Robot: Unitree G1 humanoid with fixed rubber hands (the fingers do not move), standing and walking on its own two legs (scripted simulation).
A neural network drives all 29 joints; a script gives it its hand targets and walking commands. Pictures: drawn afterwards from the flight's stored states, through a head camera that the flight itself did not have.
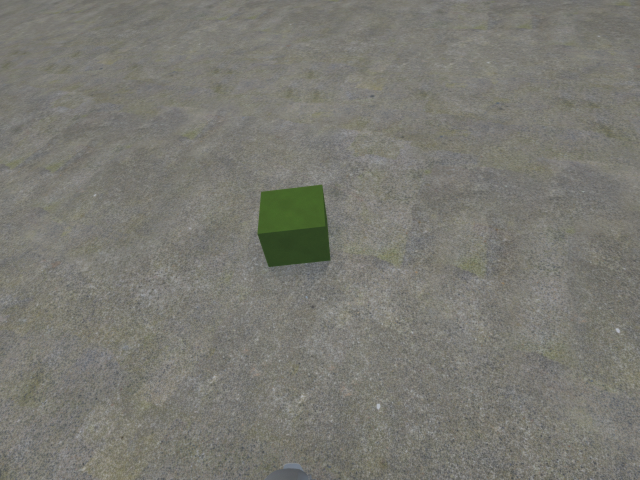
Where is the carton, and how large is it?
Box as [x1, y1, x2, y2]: [258, 185, 329, 266]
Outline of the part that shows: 321,185 261,192 258,236 269,266 329,260 327,224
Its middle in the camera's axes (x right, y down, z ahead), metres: -0.10 -0.06 +1.62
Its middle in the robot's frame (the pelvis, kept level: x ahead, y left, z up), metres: +1.20 +0.22 -0.67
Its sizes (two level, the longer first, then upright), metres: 0.259 0.245 0.203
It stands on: the floor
